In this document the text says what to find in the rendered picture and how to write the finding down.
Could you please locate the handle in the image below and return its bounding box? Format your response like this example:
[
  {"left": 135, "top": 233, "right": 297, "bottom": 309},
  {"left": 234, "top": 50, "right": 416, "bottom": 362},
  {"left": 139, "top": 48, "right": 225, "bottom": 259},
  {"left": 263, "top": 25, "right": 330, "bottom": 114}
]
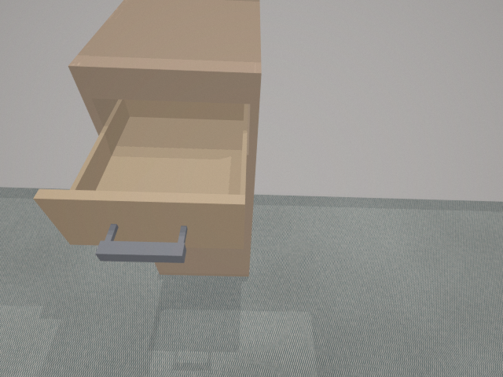
[{"left": 95, "top": 224, "right": 187, "bottom": 263}]

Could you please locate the drawer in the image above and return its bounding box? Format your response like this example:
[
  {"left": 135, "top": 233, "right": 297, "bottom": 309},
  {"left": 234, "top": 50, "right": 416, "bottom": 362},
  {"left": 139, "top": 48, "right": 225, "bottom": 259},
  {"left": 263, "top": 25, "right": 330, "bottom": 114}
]
[{"left": 33, "top": 100, "right": 248, "bottom": 249}]

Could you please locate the cabinet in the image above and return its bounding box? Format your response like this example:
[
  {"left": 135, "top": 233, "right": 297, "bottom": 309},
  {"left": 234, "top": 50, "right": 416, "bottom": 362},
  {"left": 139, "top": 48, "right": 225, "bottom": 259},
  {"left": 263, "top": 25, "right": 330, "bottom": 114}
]
[{"left": 68, "top": 0, "right": 262, "bottom": 276}]

